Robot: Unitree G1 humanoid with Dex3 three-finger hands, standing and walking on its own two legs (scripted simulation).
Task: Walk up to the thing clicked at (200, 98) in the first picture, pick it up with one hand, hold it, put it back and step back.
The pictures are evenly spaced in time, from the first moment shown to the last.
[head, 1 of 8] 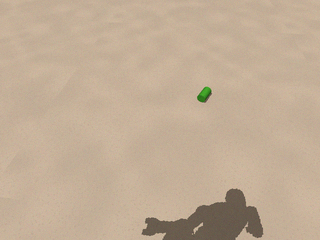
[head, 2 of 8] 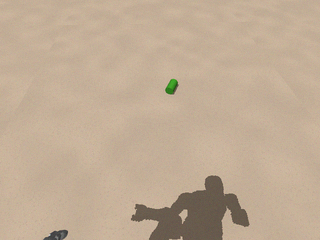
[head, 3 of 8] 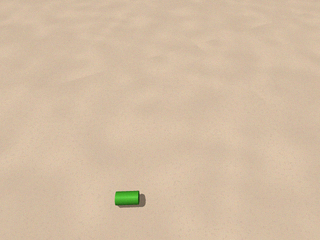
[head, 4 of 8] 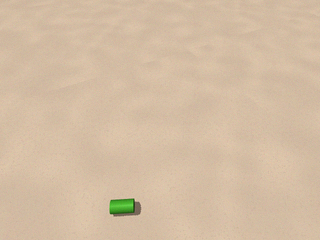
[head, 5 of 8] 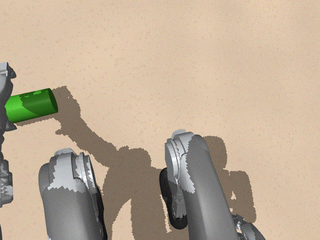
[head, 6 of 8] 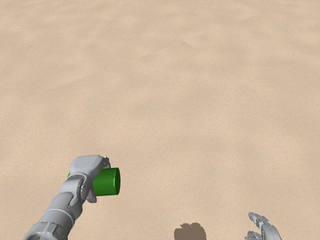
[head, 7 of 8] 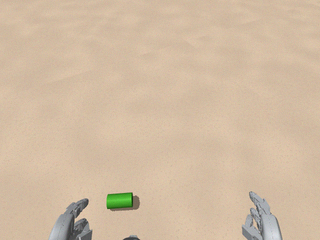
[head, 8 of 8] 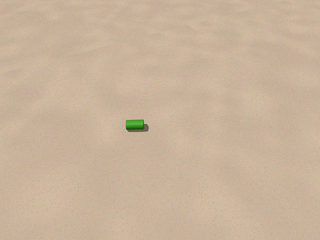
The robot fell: no
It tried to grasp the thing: yes
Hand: left
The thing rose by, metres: 0.66
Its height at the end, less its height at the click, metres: +0.00
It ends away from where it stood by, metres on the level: 0.01
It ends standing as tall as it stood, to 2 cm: yes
